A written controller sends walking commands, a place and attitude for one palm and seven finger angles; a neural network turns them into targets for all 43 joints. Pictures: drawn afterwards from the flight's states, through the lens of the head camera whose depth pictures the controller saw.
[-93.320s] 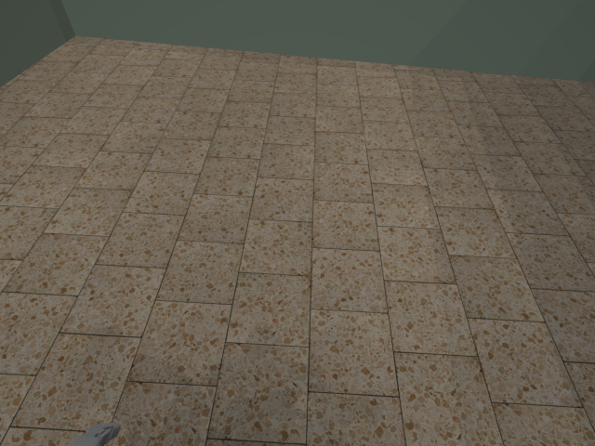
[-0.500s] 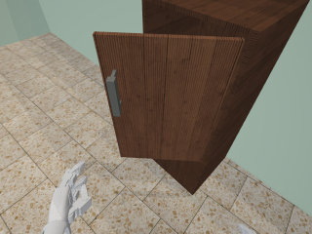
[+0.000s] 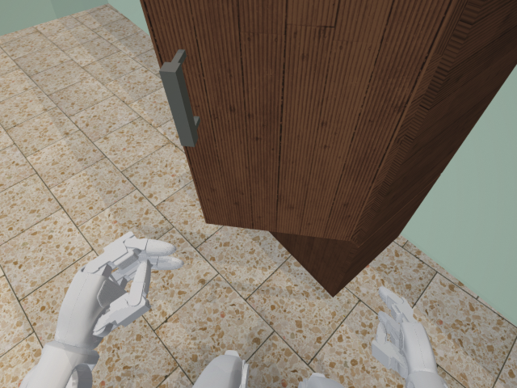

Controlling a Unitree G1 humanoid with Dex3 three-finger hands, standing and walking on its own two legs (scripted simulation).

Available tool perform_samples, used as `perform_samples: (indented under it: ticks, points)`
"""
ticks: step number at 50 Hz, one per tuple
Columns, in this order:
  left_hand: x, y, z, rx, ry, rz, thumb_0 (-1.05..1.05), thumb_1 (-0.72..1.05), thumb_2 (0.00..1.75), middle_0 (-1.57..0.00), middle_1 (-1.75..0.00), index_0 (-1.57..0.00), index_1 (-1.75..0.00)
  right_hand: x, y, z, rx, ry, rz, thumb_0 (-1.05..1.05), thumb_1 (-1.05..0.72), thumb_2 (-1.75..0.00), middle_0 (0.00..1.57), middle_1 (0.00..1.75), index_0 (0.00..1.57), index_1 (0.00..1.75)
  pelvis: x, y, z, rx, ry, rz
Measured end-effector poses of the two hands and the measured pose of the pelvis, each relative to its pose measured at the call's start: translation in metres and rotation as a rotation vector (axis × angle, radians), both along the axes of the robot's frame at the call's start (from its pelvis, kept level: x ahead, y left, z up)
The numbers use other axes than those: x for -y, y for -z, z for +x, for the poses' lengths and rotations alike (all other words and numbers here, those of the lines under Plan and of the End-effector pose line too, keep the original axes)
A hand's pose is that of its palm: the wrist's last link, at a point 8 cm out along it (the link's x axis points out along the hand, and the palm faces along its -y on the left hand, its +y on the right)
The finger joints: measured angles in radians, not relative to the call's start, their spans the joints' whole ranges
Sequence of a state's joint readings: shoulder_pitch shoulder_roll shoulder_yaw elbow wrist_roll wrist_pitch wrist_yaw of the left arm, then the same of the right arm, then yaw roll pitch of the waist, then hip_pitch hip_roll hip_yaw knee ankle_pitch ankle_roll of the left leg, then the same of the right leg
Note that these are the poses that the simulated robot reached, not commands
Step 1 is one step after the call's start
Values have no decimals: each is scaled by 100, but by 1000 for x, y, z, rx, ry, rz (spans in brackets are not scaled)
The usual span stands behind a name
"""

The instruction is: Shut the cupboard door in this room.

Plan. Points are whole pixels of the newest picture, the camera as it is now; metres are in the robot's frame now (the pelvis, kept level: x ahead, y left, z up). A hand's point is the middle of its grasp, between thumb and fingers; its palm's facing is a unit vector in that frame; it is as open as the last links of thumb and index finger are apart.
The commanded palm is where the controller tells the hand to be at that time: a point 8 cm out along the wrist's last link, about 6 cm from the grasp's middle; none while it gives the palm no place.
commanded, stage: raise the hand and make a fist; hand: left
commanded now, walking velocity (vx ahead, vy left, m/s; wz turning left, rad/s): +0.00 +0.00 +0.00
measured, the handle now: (185, 100) +0.50 +0.17 +0.17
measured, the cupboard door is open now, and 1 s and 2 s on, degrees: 42 42 42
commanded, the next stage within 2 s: bring the fist close to the handle in 1.24 s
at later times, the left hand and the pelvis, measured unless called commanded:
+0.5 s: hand (98, 272) +0.22 +0.21 +0.13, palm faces -0.05 -1.00 -0.06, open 3.2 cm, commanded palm +0.20 +0.26 +0.14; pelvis +0.01 +0.03 +0.04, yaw -2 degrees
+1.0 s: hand (76, 237) +0.25 +0.23 +0.17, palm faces -0.05 -1.00 -0.03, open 3.1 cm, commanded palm +0.21 +0.28 +0.17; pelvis +0.01 +0.04 +0.06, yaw -1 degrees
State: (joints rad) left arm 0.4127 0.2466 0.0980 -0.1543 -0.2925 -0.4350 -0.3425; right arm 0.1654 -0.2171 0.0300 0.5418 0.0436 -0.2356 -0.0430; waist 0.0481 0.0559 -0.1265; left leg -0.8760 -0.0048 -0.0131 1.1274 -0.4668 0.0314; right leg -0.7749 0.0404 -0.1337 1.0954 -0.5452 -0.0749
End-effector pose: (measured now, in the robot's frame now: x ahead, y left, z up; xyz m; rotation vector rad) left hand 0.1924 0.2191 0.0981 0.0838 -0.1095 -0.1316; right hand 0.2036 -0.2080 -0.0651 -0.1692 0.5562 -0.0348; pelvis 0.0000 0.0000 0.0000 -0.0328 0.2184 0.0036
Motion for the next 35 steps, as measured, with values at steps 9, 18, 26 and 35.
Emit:
perform_samples:
  ticks: [9, 18, 26, 35]
  points:
    - [-34, -9, 5, -193, -177, -36, 2, 89, 90, -82, -97, -81, -97, 18, -16, -41, -140, 136, -13, 1, -91, -90, 20, 30, 20, 30, -3, -29, 23, 38, 45, 30]
    - [-29, -8, 4, -120, -40, -64, 2, 90, 90, -98, -115, -97, -115, 28, -27, -40, -107, 117, -112, 1, -91, -90, 20, 30, 20, 30, -22, -28, 14, 41, 21, 0]
    - [-51, -46, 15, -22, -104, -31, 2, 89, 90, -113, -131, -113, -131, -8, -52, -26, 4, 100, -55, 1, -91, -90, 20, 30, 20, 29, -34, -39, 13, 96, 30, -6]
    - [-55, -47, 21, -126, -72, -44, 2, 90, 90, -126, -145, -126, -145, -42, -61, -22, 19, 13, -15, 1, -91, -90, 20, 30, 20, 30, -45, -50, 10, 144, 14, -12]
